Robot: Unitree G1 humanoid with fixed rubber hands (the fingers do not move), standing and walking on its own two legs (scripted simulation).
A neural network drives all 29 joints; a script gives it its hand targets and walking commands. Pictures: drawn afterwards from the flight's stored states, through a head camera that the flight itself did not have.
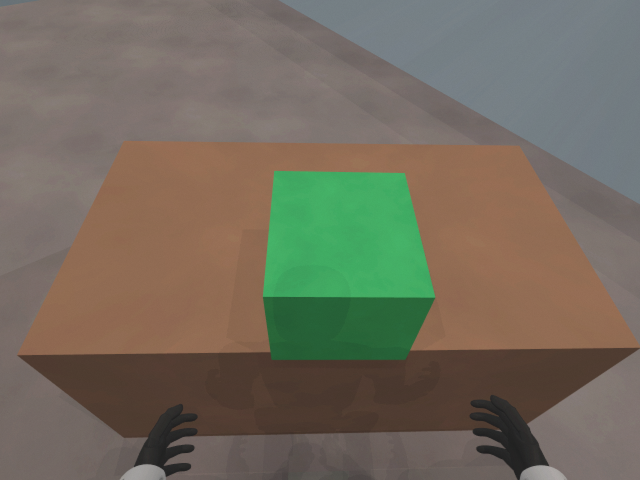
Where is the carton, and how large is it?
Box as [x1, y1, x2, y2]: [263, 171, 434, 359]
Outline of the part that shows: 274,171 263,289 263,301 271,358 405,359 434,299 434,294 404,173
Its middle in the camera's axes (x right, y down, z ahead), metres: +0.04 +0.04 +0.73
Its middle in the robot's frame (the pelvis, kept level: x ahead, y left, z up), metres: +0.51 +0.02 -0.11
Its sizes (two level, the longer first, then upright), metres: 0.278 0.247 0.212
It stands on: a pedestal, 0.56 m high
